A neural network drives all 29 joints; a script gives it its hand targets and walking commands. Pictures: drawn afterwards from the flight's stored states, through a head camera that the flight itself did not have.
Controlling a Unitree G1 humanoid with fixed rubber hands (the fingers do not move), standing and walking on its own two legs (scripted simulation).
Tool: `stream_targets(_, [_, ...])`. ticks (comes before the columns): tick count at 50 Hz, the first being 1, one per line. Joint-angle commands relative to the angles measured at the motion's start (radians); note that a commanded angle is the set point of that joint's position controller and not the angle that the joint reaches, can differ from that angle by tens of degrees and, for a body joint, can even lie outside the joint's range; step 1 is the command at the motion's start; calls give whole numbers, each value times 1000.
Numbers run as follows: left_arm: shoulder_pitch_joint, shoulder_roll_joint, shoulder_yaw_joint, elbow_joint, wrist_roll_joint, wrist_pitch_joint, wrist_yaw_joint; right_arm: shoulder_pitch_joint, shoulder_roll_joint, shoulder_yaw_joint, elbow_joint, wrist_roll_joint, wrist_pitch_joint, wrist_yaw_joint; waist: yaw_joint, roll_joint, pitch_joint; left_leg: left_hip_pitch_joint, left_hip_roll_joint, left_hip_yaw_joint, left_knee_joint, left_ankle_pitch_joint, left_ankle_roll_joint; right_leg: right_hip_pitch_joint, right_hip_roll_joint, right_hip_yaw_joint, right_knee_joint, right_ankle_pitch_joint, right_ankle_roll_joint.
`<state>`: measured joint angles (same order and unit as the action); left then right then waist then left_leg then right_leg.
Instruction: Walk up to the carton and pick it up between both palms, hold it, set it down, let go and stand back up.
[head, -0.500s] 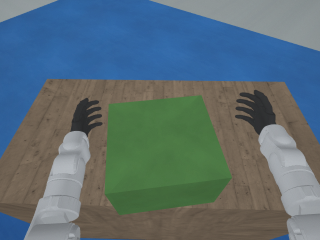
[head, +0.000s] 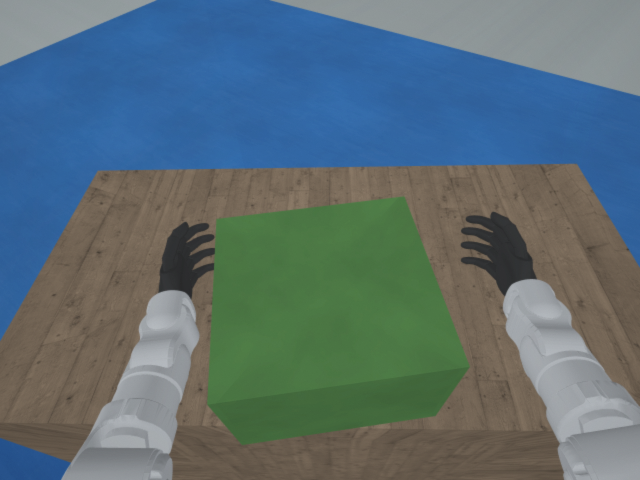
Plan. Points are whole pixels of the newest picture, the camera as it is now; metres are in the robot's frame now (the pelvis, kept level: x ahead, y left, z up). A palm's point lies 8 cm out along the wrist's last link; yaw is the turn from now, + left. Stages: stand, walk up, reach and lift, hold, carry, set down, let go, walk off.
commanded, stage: reach and lift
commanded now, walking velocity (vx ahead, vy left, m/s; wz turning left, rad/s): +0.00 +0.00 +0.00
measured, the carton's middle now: (325, 317) +0.35 +0.07 -0.01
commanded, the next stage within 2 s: none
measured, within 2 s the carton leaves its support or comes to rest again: leaves its support in 1.60 s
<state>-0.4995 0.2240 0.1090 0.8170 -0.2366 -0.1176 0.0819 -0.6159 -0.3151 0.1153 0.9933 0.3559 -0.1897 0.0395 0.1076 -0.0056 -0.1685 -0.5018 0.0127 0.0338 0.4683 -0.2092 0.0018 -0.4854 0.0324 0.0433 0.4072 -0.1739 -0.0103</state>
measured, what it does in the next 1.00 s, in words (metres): stands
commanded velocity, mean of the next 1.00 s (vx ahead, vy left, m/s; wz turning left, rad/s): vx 0.00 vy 0.00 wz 0.00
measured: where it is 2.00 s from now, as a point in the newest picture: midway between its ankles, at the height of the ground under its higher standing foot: outside the picture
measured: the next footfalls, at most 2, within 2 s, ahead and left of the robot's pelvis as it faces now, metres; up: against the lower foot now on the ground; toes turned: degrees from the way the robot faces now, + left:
none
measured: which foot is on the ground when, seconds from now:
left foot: down 0.00-1.00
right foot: down 0.00-1.00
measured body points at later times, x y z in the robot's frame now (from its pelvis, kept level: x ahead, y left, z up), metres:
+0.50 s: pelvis +0.00 +0.00 +0.00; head +0.05 +0.00 +0.45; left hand +0.36 +0.23 +0.03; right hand +0.42 -0.12 +0.03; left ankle -0.01 +0.11 -0.74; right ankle +0.00 -0.12 -0.74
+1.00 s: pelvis +0.00 +0.00 +0.00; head +0.06 +0.00 +0.45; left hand +0.36 +0.23 +0.02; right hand +0.42 -0.12 +0.03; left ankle -0.01 +0.11 -0.74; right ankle +0.00 -0.12 -0.74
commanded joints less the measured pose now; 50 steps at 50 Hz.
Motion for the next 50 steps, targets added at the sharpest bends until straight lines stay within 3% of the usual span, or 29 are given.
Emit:
stream_targets(1, [-384, 27, -57, -35, 35, -80, -18, -478, -108, 24, -103, 27, -52, 22, 72, 15, -479, 343, 13, -3, 57, 522, -86, 88, 46, -54, -24, 127, -19])
stream_targets(5, [-429, -9, -45, -27, 61, -114, -20, -501, -31, 6, -152, -10, -59, 15, 69, 19, -505, 307, 6, 5, 47, 454, -77, 104, 35, -51, -20, 117, -16])
stream_targets(12, [-450, -42, -10, -102, 94, -171, 4, -505, 25, -57, -269, -98, -97, -22, 52, 16, -672, 301, 3, 9, 69, 524, -89, 168, 32, -45, 3, 242, -1])
stream_targets(17, [-443, -49, 29, -61, 131, -146, 24, -516, -8, -133, -217, -167, -103, -58, 36, 20, -615, 318, 10, 6, 65, 551, -100, 140, 43, -56, -9, 215, -4])
stream_targets(21, [-430, -113, -1, -49, 129, -131, 28, -507, 23, -102, -159, -148, -81, -61, 33, 30, -554, 345, 15, 2, 62, 556, -99, 115, 43, -60, -18, 168, -14])
stream_targets(25, [-443, -118, 2, -2, 133, -132, 31, -520, 43, -78, -133, -128, -59, -59, 49, 18, -495, 301, 9, 3, 52, 480, -89, 129, 34, -49, -16, 117, -20])
stream_targets(29, [-481, -124, 7, 11, 146, -138, 40, -537, 61, -86, -132, -141, -50, -64, 44, 3, -494, 279, 8, 12, 52, 422, -83, 122, 33, -52, -13, 93, -22])
stream_targets(38, [-472, -214, -30, -18, 159, -178, 36, -517, 146, -71, -163, -166, -68, -61, 38, 22, -565, 314, 10, 3, 72, 509, -93, 117, 36, -52, -9, 145, -24])
stream_targets(46, [-467, -374, -63, -5, 220, -222, -13, -511, 343, -45, -190, -261, -96, -28, 29, 7, -554, 300, 1, 15, 61, 507, -86, 167, 23, -55, -15, 187, -15])
stream_targets(50, [-563, -790, -234, -52, 259, -249, -102, -567, 786, 88, -242, -354, -115, 68, 14, 26, -581, 324, -10, 12, 34, 523, -84, 214, 23, -64, -31, 216, -15])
